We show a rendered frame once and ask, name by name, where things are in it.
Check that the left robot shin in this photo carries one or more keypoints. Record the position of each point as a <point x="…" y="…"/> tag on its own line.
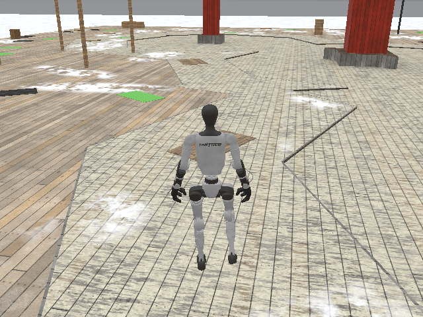
<point x="199" y="240"/>

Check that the robot right hand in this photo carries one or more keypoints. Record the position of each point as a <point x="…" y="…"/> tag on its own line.
<point x="246" y="192"/>

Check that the humanoid robot head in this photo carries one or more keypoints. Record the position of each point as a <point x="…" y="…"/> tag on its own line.
<point x="209" y="114"/>

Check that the right robot upper arm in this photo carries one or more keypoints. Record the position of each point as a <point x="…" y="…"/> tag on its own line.
<point x="234" y="149"/>

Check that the robot right forearm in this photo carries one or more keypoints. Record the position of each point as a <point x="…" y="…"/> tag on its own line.
<point x="243" y="176"/>

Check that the left robot upper arm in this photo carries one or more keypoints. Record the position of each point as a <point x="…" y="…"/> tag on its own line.
<point x="186" y="151"/>

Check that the robot left hand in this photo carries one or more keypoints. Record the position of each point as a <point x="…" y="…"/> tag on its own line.
<point x="175" y="192"/>

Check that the robot left forearm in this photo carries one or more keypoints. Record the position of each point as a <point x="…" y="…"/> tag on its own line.
<point x="179" y="177"/>

